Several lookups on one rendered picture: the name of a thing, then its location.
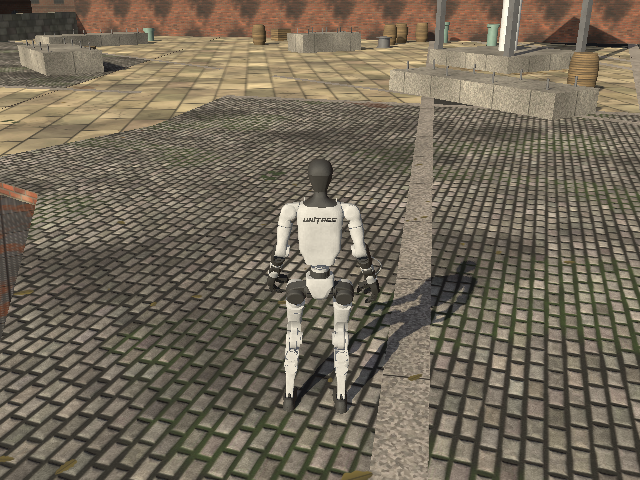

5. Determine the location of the left robot upper arm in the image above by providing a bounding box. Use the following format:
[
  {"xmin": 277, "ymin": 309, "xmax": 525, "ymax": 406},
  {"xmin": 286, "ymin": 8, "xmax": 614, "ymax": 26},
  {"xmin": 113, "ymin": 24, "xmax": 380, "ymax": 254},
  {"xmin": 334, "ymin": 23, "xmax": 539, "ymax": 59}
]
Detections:
[{"xmin": 274, "ymin": 202, "xmax": 299, "ymax": 258}]

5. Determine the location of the robot torso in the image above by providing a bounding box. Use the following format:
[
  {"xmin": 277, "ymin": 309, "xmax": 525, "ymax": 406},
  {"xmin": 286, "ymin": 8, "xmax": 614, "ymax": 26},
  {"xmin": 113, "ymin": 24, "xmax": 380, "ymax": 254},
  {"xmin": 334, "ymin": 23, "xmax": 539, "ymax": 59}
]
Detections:
[{"xmin": 297, "ymin": 197, "xmax": 344, "ymax": 300}]

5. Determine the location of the left robot hand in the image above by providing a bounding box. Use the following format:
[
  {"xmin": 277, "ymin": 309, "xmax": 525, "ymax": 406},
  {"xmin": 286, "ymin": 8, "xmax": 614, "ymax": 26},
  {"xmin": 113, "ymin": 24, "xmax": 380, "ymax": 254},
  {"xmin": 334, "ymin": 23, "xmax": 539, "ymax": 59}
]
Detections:
[{"xmin": 267, "ymin": 274, "xmax": 289, "ymax": 293}]

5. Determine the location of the left robot forearm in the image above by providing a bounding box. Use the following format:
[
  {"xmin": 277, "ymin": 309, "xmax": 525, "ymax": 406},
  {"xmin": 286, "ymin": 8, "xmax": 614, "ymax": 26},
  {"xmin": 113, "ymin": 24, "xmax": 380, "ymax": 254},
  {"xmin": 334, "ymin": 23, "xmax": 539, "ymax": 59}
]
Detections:
[{"xmin": 268, "ymin": 242, "xmax": 285, "ymax": 278}]

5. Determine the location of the robot left thigh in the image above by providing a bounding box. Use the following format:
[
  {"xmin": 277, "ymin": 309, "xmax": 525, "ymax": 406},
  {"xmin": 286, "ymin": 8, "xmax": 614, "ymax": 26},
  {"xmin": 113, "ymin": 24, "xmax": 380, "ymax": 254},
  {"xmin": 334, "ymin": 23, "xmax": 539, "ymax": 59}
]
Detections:
[{"xmin": 286, "ymin": 279, "xmax": 306, "ymax": 349}]

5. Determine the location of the right robot upper arm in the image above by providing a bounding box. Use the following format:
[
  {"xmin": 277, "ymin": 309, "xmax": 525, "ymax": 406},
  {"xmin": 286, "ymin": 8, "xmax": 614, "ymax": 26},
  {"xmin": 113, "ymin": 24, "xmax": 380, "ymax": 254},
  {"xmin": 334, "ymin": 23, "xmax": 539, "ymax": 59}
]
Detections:
[{"xmin": 341, "ymin": 202, "xmax": 367, "ymax": 258}]

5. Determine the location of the right robot hand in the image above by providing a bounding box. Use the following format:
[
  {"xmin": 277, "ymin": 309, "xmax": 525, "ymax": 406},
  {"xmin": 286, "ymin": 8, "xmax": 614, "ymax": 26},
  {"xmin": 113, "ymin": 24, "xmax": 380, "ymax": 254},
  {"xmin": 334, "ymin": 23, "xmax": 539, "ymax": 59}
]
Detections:
[{"xmin": 357, "ymin": 280, "xmax": 380, "ymax": 303}]

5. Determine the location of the right robot forearm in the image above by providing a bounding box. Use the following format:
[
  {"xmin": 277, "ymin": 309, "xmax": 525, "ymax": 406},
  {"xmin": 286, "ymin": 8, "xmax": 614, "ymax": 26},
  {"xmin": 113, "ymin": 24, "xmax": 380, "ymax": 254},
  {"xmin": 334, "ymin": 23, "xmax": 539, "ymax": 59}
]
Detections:
[{"xmin": 357, "ymin": 243, "xmax": 377, "ymax": 284}]

